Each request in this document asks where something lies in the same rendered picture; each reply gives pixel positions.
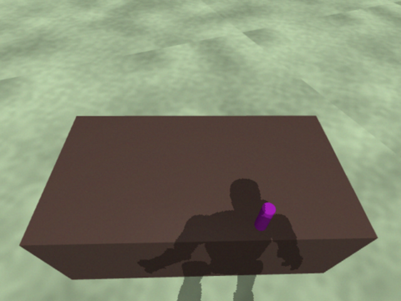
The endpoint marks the can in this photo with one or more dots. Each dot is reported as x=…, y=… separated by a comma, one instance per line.
x=264, y=217

